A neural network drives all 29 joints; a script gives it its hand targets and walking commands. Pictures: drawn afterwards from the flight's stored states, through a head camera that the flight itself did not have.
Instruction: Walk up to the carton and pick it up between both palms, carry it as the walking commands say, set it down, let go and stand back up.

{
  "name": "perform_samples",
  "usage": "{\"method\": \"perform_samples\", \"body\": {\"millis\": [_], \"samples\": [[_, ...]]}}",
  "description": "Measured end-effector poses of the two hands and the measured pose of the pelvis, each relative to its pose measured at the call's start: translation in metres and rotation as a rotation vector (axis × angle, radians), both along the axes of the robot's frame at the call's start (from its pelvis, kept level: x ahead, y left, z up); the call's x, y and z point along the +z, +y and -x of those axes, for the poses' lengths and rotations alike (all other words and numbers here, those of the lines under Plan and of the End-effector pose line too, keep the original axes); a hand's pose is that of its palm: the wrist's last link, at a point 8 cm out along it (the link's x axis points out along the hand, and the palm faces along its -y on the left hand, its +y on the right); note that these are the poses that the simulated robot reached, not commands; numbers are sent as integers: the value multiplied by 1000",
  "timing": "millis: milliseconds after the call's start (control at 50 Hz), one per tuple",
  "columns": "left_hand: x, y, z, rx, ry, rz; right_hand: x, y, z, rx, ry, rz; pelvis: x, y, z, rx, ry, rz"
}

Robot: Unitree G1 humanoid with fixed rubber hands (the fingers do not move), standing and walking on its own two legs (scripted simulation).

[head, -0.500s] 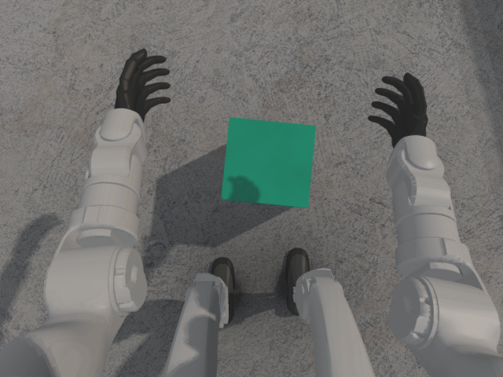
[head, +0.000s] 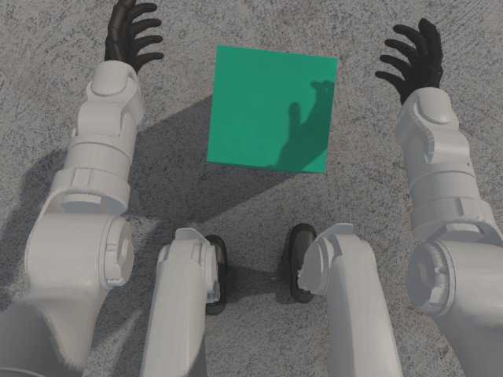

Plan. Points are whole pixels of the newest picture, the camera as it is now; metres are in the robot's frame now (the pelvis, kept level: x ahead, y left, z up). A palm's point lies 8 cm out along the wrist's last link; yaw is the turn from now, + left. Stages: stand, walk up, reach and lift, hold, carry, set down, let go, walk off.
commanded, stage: reach and lift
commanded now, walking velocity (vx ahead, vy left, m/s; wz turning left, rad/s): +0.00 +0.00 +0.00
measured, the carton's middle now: (266, 122) +0.50 -0.02 -0.38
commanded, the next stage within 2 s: none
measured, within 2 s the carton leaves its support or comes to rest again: neither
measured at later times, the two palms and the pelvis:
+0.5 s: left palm (157, 95) +0.53 +0.18 -0.27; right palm (367, 111) +0.50 -0.20 -0.27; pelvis -0.02 +0.00 -0.10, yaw +0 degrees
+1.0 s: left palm (167, 102) +0.52 +0.18 -0.31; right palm (361, 110) +0.51 -0.20 -0.31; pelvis -0.02 +0.00 -0.13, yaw +0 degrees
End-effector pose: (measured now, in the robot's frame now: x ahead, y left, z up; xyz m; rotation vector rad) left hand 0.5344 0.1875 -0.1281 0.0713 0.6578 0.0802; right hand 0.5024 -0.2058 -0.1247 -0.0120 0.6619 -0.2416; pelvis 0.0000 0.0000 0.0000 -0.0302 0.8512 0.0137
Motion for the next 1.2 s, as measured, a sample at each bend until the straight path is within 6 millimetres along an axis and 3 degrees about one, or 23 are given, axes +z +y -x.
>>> {"method": "perform_samples", "body": {"millis": [300, 560, 700, 860, 1200], "samples": [[-83, -2, 3, 11, 32, -6, -88, 10, 0, -2, 42, -9, -65, -1, 13, -5, -62, -1], [-153, -5, 9, 7, 70, -11, -158, 12, 3, 9, 88, -13, -109, -4, 19, -6, -139, -5], [-181, -9, 9, -2, 69, -8, -177, 5, -7, 8, 79, 0, -127, -5, 21, -11, -172, -6], [-190, -11, 11, -7, 62, -8, -184, 5, -10, 9, 78, 5, -135, -5, 21, -14, -195, -10], [-175, -18, 7, -11, 64, 1, -179, 18, -3, 25, 92, -13, -128, -4, 25, -10, -189, -9]]}}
